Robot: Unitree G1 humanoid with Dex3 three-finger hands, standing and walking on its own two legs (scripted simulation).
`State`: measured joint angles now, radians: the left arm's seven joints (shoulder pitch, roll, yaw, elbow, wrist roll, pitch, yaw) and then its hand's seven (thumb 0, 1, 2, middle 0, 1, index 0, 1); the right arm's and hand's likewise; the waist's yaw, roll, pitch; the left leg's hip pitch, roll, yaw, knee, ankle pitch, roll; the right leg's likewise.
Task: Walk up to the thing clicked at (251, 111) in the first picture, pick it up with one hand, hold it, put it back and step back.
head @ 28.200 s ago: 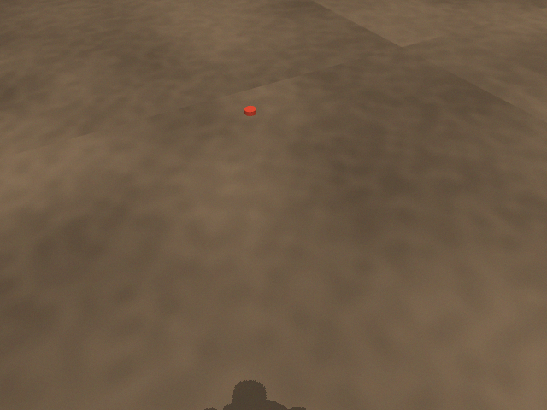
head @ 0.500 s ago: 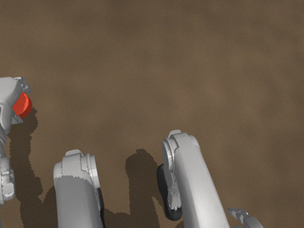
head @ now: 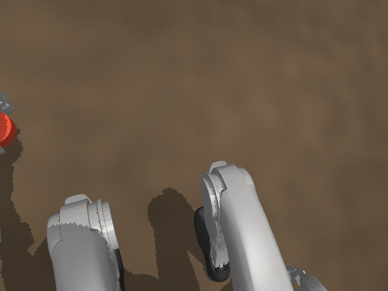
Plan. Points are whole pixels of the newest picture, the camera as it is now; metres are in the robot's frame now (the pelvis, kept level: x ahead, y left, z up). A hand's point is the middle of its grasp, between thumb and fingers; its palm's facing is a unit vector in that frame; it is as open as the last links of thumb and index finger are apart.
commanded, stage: lower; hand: left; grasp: from above
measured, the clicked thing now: out of the picture +0.48 +0.33 -0.21
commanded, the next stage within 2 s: rest in 0.26 s
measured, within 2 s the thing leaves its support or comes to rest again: rests again in 1.42 s
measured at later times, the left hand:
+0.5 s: hand (3, 136) +0.47 +0.32 -0.23, palm faces -0.45 -0.09 -0.89, open 9.6 cm
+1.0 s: hand (10, 137) +0.47 +0.32 -0.26, palm faces -0.44 -0.12 -0.89, open 9.6 cm
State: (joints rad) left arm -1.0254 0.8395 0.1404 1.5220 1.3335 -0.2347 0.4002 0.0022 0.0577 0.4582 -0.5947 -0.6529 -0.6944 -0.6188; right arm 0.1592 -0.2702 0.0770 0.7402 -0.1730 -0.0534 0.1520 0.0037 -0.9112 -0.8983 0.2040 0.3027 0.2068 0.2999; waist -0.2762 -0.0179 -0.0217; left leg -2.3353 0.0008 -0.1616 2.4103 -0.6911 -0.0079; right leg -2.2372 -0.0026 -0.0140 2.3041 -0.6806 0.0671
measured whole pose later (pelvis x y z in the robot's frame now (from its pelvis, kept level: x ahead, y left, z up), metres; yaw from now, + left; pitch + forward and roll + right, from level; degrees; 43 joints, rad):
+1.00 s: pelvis +0.00 +0.01 -0.04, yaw -5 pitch +29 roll -14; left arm -1.06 1.04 0.19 1.72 1.37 -0.25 0.56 0.00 0.06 0.43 -0.62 -0.63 -0.72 -0.60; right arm 0.09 -0.32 0.23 0.69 -0.28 -0.15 0.22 0.00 -0.91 -0.89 0.20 0.30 0.21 0.30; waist -0.37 -0.11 0.12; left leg -2.38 0.00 -0.26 2.58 -0.73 -0.01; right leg -2.25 0.04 -0.08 2.40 -0.67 0.08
